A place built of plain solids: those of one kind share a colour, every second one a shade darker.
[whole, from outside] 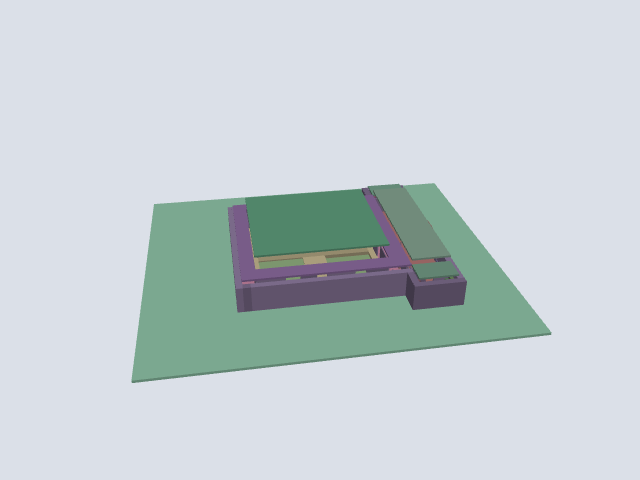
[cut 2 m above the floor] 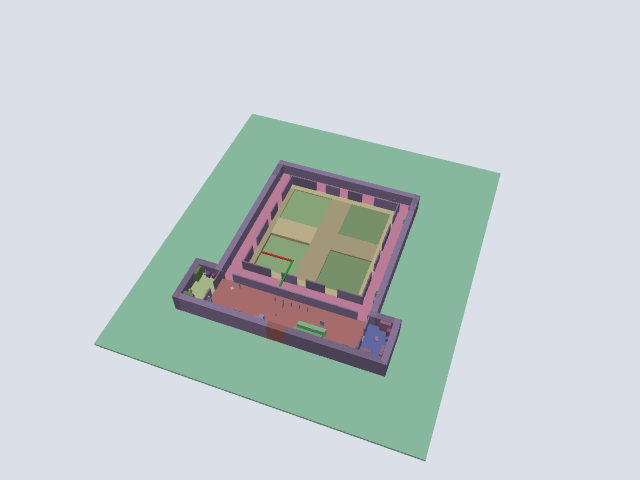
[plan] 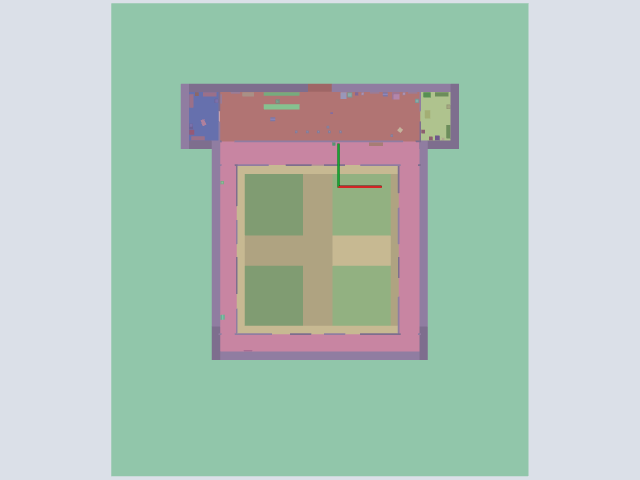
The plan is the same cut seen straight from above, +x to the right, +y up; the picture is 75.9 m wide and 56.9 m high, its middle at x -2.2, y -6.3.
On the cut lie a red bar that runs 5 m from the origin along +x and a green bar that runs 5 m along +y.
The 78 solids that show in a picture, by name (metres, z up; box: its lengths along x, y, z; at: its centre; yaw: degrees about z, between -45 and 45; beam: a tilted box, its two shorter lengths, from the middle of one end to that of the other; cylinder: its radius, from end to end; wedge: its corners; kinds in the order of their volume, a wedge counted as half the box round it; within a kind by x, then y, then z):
{
 "ground_under_all_1": {"box": [49.46, 56.08, 0.4], "at": [-2.22, -6.28, -1.5]},
 "wall_1": {"box": [1.0, 7.75, 4.15], "at": [-18.22, 8.36, 0.72]},
 "wall_2": {"box": [4.7, 1.0, 4.15], "at": [-16.37, 4.98, 0.72]},
 "wall_3": {"box": [5.5, 1.0, 4.15], "at": [-15.97, 11.74, 0.72]},
 "wall_4": {"box": [1.0, 3.95, 4.15], "at": [-14.52, -18.54, 0.72]},
 "wall_5": {"box": [1.0, 21.85, 4.15], "at": [-14.52, -7.44, 0.72]},
 "wall_6": {"box": [1.0, 3.8, 4.15], "at": [-14.52, 3.58, 0.72]},
 "wall_7": {"box": [0.2, 2.48, 4.15], "at": [-14.12, 6.52, 0.72]},
 "wall_8": {"box": [0.2, 3.13, 4.15], "at": [-12.07, -16.0, 0.72]},
 "wall_9": {"box": [0.2, 4.38, 4.15], "at": [-12.07, -10.5, 0.72]},
 "wall_10": {"box": [0.2, 2.88, 4.15], "at": [-12.07, -5.38, 0.72]},
 "wall_11": {"box": [0.2, 4.98, 4.15], "at": [-12.07, 0.2, 0.72]},
 "wall_12": {"box": [3.9, 0.2, 4.15], "at": [-10.22, 2.58, 0.72]},
 "wall_13": {"box": [4.42, 0.2, 4.15], "at": [-10.11, -17.46, 0.72]},
 "wall_14": {"box": [4.28, 0.2, 4.15], "at": [-10.03, -17.46, 0.72]},
 "wall_15": {"box": [11.4, 1.0, 4.15], "at": [-9.32, 11.74, 0.72]},
 "wall_16": {"box": [3.05, 0.2, 4.15], "at": [-4.75, 2.58, 0.72]},
 "wall_17": {"box": [2.52, 0.2, 4.15], "at": [-4.48, -17.46, 0.72]},
 "wall_18": {"box": [2.52, 0.2, 4.15], "at": [-4.48, -17.46, 0.72]},
 "wall_19": {"box": [20.0, 0.2, 4.15], "at": [-2.35, 5.38, 0.72]},
 "wall_20": {"box": [25.6, 1.0, 4.15], "at": [-2.22, -20.02, 0.72]},
 "wall_21": {"box": [2.5, 0.2, 4.15], "at": [-0.47, 2.58, 0.72]},
 "wall_22": {"box": [2.52, 0.2, 4.15], "at": [-0.46, -17.46, 0.72]},
 "wall_23": {"box": [2.52, 0.2, 4.15], "at": [-0.46, -17.46, 0.72]},
 "wall_24": {"box": [11.4, 1.0, 4.15], "at": [4.88, 11.74, 0.72]},
 "wall_25": {"box": [4.68, 0.2, 4.15], "at": [4.89, -17.46, 0.72]},
 "wall_26": {"box": [4.65, 0.2, 4.15], "at": [4.91, 2.58, 0.72]},
 "wall_27": {"box": [4.83, 0.2, 4.15], "at": [4.97, -17.46, 0.72]},
 "wall_28": {"box": [4.8, 0.2, 4.15], "at": [4.98, 2.58, 0.72]},
 "wall_29": {"box": [0.2, 4.55, 4.15], "at": [7.13, -15.29, 0.72]},
 "wall_30": {"box": [0.2, 2.5, 4.15], "at": [7.13, -9.56, 0.72]},
 "wall_31": {"box": [0.2, 4.35, 4.15], "at": [7.13, -4.64, 0.72]},
 "wall_32": {"box": [0.2, 3.45, 4.15], "at": [7.13, 0.96, 0.72]},
 "wall_33": {"box": [0.2, 2.48, 4.15], "at": [9.68, 6.52, 0.72]},
 "wall_34": {"box": [0.2, 2.48, 4.15], "at": [9.68, 10.2, 0.72]},
 "wall_35": {"box": [1.0, 3.95, 4.15], "at": [10.08, -18.54, 0.72]},
 "wall_36": {"box": [1.0, 21.85, 4.15], "at": [10.08, -7.44, 0.72]},
 "wall_37": {"box": [1.0, 3.8, 4.15], "at": [10.08, 3.58, 0.72]},
 "wall_38": {"box": [5.5, 1.0, 4.15], "at": [11.53, 11.74, 0.72]},
 "wall_39": {"box": [4.7, 1.0, 4.15], "at": [11.93, 4.98, 0.72]},
 "wall_40": {"box": [1.0, 7.75, 4.15], "at": [13.78, 8.36, 0.72]},
 "floor_corr_1": {"box": [2.05, 20.05, 1.35], "at": [-13.1, -7.44, -0.68]},
 "floor_corr_2": {"box": [23.8, 2.15, 1.35], "at": [-2.22, -18.54, -0.68]},
 "floor_corr_3": {"box": [23.8, 2.8, 1.35], "at": [-2.22, 3.98, -0.68]},
 "floor_corr_4": {"box": [2.55, 20.05, 1.35], "at": [8.4, -7.44, -0.68]},
 "floor_gang_1": {"box": [0.95, 18.0, 1.35], "at": [-11.6, -7.46, -0.68]},
 "floor_gang_2": {"box": [6.9, 3.6, 1.35], "at": [-7.67, -7.57, -0.68]},
 "floor_gang_3": {"box": [19.2, 1.0, 1.35], "at": [-2.47, -16.96, -0.68]},
 "floor_gang_4": {"box": [3.5, 18.0, 1.35], "at": [-2.47, -7.46, -0.68]},
 "floor_gang_5": {"box": [19.2, 1.05, 1.35], "at": [-2.47, 2.06, -0.68]},
 "floor_gang_6": {"box": [6.9, 3.6, 1.35], "at": [2.73, -7.57, -0.68]},
 "floor_gang_7": {"box": [0.95, 18.0, 1.35], "at": [6.66, -7.46, -0.68]},
 "step_tier_1": {"box": [6.9, 7.1, 1.35], "at": [-7.67, -12.91, -0.68]},
 "step_tier_2": {"box": [6.9, 7.3, 1.07], "at": [-7.67, -2.12, -0.81]},
 "step_tier_3": {"box": [6.9, 7.1, 1.15], "at": [2.73, -12.91, -0.78]},
 "step_tier_4": {"box": [6.9, 7.3, 0.77], "at": [2.73, -2.12, -0.96]},
 "floor_foyer_1": {"box": [23.8, 5.95, 1.35], "at": [-2.22, 8.36, -0.68]},
 "ceil_hall_1": {"box": [19.2, 20.05, 0.3], "at": [-2.47, -7.44, 5.7]},
 "ceil_corr_1": {"box": [23.8, 2.15, 0.3], "at": [-2.22, -18.54, 3.4]},
 "ceil_corr_2": {"box": [23.8, 2.8, 0.3], "at": [-2.22, 3.98, 3.4]},
 "ceil_corr_3": {"box": [2.55, 20.05, 0.3], "at": [8.4, -7.44, 3.4]},
 "ceil_foyer_1": {"box": [23.8, 5.95, 0.3], "at": [-2.22, 8.36, 4.35]},
 "floor_cloaks_1": {"box": [3.7, 5.95, 1.35], "at": [11.53, 8.36, -0.68]},
 "floor_store_1": {"box": [3.7, 5.95, 1.35], "at": [-15.97, 8.36, -0.68]},
 "door_leaf_1": {"box": [2.8, 0.97, 4.62], "at": [-2.22, 11.75, 0.96]},
 "bar_foyer_1": {"box": [4.25, 0.65, 1.1], "at": [-6.75, 9.48, 0.55]},
 "bar_foyer_2": {"box": [4.25, 0.4, 2.1], "at": [-6.75, 11.01, 1.05]},
 "ceil_cloaks_1": {"box": [3.7, 5.95, 0.3], "at": [11.53, 8.36, 3.4]},
 "ceil_store_1": {"box": [3.7, 5.95, 0.3], "at": [-15.97, 8.36, 3.4]},
 "shelves_store_1": {"box": [0.5, 1.6, 2.0], "at": [-17.44, 10.19, 1.0]},
 "shelves_store_2": {"box": [1.6, 0.5, 2.0], "at": [-16.67, 5.76, 1.0]},
 "shelves_store_3": {"box": [1.6, 0.5, 2.0], "at": [-15.27, 10.96, 1.0]},
 "shelves_cloaks_1": {"box": [1.6, 0.5, 2.0], "at": [12.23, 10.96, 1.0]},
 "shelves_cloaks_2": {"box": [0.5, 1.6, 2.0], "at": [13.0, 6.54, 1.0]},
 "step_strewn_sheet_offcut_1": {"box": [0.65, 0.98, 1.37], "at": [10.55, 8.6, -0.67]},
 "hamper_cloaks_1": {"box": [0.9, 0.6, 0.72], "at": [10.48, 10.9, 0.36]},
 "bench_foyer_1": {"box": [1.4, 0.5, 0.46], "at": [-10.72, 10.96, 0.22]},
 "form_1": {"box": [1.66, 0.4, 0.05], "at": [4.44, 5.05, 0.43]}
}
